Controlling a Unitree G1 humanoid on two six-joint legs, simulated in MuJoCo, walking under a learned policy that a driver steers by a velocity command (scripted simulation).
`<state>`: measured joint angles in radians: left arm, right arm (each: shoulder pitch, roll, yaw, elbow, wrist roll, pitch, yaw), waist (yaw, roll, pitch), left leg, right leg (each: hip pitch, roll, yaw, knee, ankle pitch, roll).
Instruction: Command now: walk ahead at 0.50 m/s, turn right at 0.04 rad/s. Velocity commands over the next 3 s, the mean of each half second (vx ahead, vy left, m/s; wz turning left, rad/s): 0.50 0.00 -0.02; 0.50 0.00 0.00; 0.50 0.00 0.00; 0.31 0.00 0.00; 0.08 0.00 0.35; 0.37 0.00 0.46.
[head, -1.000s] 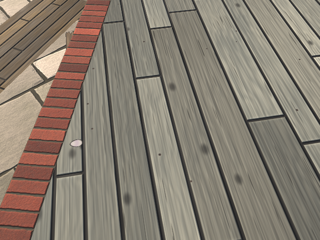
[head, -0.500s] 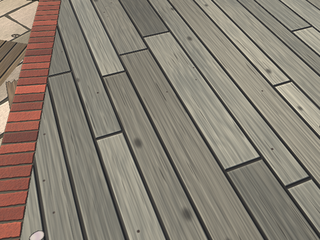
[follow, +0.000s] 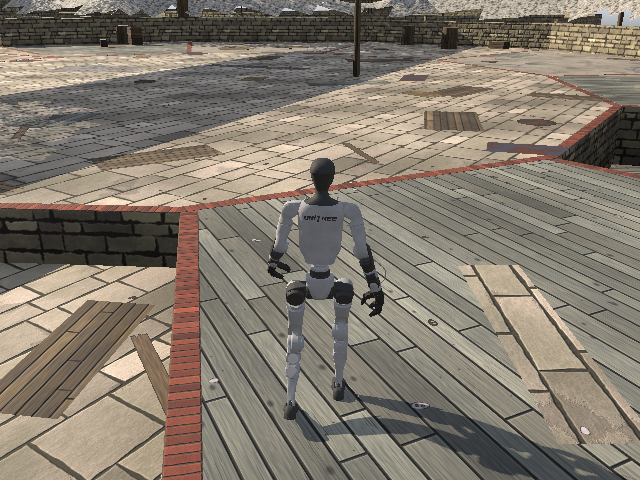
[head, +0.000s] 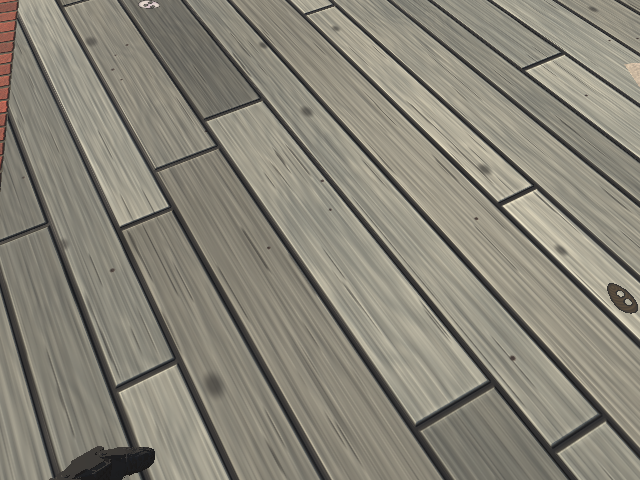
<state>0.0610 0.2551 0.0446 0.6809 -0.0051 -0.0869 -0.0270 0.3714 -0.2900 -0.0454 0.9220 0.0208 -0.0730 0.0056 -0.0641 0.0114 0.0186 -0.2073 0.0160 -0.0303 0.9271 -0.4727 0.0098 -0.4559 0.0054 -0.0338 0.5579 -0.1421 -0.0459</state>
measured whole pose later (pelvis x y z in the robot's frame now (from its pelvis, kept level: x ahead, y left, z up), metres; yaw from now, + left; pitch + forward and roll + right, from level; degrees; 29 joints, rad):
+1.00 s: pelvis +0.54 +0.02 +0.00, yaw +0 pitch +3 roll +2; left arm 0.04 0.25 0.04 0.75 -0.01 -0.09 -0.04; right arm 0.39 -0.29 -0.06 0.94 0.02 -0.05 0.00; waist -0.07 -0.02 0.01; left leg 0.05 0.00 0.04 0.34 -0.42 -0.01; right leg -0.49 -0.03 -0.02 0.49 -0.06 -0.06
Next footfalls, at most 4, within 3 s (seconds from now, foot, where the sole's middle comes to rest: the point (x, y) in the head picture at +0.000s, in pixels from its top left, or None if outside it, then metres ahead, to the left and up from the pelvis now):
0.46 left None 0.41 0.15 -0.76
1.00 right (364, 364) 0.71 -0.10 -0.76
1.54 left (255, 262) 1.01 0.15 -0.76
1.98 right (336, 206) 1.19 -0.07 -0.76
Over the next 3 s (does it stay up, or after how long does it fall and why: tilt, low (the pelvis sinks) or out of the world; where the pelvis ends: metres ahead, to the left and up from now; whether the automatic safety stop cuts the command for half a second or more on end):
stays up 1.25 0.10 0.01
